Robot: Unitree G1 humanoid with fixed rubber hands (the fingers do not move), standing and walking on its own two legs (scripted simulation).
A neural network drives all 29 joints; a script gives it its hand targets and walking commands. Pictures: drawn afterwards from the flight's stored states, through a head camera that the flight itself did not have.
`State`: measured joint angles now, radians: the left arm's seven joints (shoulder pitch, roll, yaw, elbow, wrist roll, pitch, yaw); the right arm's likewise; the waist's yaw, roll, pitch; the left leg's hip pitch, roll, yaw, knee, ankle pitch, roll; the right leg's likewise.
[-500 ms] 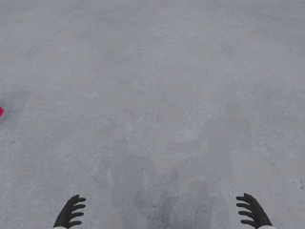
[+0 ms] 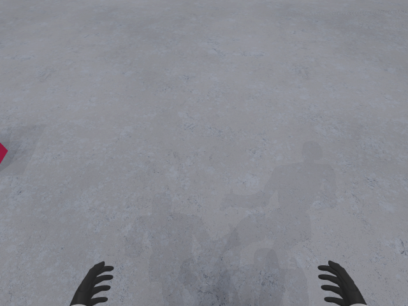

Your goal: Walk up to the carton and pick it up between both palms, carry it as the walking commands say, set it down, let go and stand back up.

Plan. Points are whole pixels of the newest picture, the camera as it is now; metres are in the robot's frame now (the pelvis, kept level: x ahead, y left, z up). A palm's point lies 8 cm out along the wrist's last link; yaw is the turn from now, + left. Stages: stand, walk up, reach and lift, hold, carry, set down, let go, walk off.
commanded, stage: stand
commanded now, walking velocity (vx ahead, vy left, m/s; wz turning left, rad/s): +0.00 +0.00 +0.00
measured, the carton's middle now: out of the picture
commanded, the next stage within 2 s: walk up in 1.28 s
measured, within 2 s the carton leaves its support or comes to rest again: neither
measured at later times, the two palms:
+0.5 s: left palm out of the picture +0.13 +0.27 -0.08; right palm out of the picture +0.13 -0.26 -0.09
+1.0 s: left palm out of the picture +0.12 +0.27 -0.08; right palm out of the picture +0.12 -0.26 -0.09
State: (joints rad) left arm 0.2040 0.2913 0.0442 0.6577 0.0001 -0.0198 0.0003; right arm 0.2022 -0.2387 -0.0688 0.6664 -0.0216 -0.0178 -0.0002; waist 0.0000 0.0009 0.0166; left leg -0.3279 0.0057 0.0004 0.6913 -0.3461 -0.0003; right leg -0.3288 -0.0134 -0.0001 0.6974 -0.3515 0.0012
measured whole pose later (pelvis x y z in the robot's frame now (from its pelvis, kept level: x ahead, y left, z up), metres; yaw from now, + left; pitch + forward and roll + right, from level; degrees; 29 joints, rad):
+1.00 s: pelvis -0.01 +0.00 +0.00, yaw +0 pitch -2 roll +0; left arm 0.20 0.30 0.04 0.71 0.00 -0.02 0.00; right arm 0.20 -0.24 -0.07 0.72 -0.02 -0.02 0.00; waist 0.00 0.00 0.02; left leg -0.33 0.01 0.00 0.69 -0.33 0.00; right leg -0.33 -0.01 0.00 0.70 -0.33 0.00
